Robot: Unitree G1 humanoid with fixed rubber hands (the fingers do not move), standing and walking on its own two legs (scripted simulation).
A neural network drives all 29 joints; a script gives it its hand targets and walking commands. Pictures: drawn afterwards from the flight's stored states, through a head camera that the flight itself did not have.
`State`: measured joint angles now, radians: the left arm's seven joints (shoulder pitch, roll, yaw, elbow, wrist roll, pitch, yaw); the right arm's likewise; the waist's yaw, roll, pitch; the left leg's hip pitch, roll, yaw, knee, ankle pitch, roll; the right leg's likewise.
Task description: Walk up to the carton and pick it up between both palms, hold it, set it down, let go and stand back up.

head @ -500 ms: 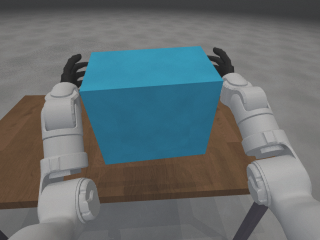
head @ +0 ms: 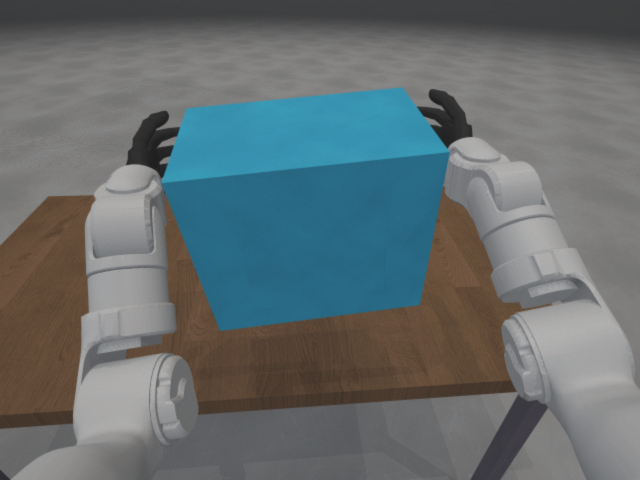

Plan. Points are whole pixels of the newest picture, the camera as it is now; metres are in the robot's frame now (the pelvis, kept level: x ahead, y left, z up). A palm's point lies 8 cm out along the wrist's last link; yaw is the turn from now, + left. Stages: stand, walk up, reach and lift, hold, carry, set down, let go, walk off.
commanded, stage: hold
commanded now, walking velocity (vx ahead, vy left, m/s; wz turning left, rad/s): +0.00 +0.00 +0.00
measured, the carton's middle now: (309, 211) +0.37 +0.00 +0.22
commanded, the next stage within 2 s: none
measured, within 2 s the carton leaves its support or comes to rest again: neither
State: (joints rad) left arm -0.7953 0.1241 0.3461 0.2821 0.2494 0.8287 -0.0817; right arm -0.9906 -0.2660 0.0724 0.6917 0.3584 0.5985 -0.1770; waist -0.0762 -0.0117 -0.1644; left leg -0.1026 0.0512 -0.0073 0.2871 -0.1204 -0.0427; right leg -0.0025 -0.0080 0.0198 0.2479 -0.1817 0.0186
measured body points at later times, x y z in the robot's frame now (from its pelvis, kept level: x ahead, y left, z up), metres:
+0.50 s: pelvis -0.01 +0.00 +0.00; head -0.10 +0.01 +0.44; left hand +0.37 +0.19 +0.29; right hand +0.38 -0.17 +0.31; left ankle +0.03 +0.14 -0.75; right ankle -0.03 -0.13 -0.75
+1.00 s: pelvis +0.00 +0.00 +0.00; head -0.10 +0.01 +0.44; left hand +0.37 +0.19 +0.28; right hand +0.38 -0.17 +0.31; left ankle +0.03 +0.14 -0.75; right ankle -0.03 -0.13 -0.75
